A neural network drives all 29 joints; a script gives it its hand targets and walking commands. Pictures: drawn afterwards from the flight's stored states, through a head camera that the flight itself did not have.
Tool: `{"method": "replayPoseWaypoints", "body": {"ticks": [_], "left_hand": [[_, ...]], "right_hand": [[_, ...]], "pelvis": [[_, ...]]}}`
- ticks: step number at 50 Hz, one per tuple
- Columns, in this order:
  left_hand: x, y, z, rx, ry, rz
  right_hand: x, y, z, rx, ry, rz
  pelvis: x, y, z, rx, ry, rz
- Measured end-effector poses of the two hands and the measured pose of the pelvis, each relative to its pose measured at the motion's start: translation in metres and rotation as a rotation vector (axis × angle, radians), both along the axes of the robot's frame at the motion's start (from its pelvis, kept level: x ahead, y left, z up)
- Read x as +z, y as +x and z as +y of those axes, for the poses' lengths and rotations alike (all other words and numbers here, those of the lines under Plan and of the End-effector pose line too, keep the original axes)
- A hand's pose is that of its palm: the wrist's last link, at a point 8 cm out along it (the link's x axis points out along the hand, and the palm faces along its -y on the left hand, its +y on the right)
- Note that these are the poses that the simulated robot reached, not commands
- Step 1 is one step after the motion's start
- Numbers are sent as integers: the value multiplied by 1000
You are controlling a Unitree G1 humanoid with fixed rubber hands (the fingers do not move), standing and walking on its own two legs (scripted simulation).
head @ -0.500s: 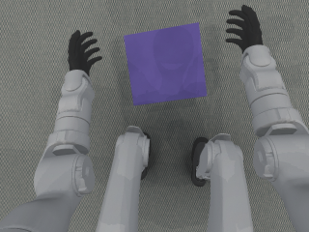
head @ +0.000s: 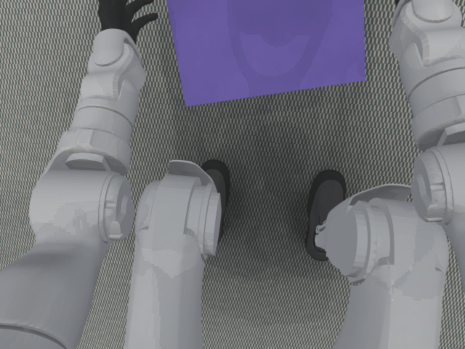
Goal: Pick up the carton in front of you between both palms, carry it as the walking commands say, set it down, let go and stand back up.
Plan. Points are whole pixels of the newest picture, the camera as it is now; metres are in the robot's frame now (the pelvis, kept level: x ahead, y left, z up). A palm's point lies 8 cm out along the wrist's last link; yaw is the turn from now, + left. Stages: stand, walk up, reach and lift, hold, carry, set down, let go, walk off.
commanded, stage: reach and lift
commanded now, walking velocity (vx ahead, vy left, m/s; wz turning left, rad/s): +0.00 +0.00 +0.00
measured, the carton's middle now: (263, 25) +0.51 +0.04 -0.25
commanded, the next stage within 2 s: none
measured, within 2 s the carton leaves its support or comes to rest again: leaves its support in 0.78 s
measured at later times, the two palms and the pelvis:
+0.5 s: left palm (143, 22) +0.50 +0.19 -0.17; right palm out of the picture +0.55 -0.11 -0.18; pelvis +0.00 +0.00 +0.01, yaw +0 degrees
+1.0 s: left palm (113, 7) +0.49 +0.17 -0.07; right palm out of the picture +0.53 -0.12 -0.05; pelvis +0.00 +0.00 +0.02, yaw -1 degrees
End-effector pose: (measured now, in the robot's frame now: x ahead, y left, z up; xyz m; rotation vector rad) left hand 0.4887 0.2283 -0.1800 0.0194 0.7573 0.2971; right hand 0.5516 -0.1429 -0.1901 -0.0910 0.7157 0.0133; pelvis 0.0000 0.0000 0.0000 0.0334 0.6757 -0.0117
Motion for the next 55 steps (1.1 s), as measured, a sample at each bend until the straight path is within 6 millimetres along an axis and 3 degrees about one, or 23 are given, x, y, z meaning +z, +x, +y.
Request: {"method": "replayPoseWaypoints", "body": {"ticks": [6, 10, 18, 23, 36, 40, 43, 47, 51, 55], "left_hand": [[-7, 4, -4, -17, -16, 11], [-1, 12, -11, -30, -21, -14], [3, 5, -28, -39, -59, -4], [8, 8, -38, -67, -41, -7], [10, 15, -38, -32, -29, 21], [19, 19, -38, -17, -41, -2], [37, 14, -41, -10, -53, -30], [81, 6, -48, -4, -75, -94], [124, -4, -56, -13, -95, -84], [160, -16, -58, -28, -76, -40]], "right_hand": [[-5, -1, 11, 13, -1, 3], [2, -1, 6, -13, -5, -10], [16, -2, 9, 17, -17, -1], [14, -2, 32, 45, 23, 19], [15, 0, 36, 24, 2, 26], [21, -4, 35, 13, -2, 6], [43, -6, 33, 6, 8, -21], [99, -10, 27, -28, 38, -76], [150, -22, 19, -59, 37, -65], [185, -32, 17, -59, 36, -28]], "pelvis": [[-6, 2, 3, 5, -3, -21], [-6, 4, 4, 8, -9, -13], [1, 4, 2, 14, -8, -1], [7, 2, 0, 4, -5, 20], [-3, -2, -2, 5, 10, 0], [-6, -1, -2, 7, 2, -13], [-5, 0, -1, 4, -7, -22], [6, 1, 1, -3, -14, -27], [27, 2, 1, -6, -14, -6], [53, 2, -1, -1, -10, 20]]}}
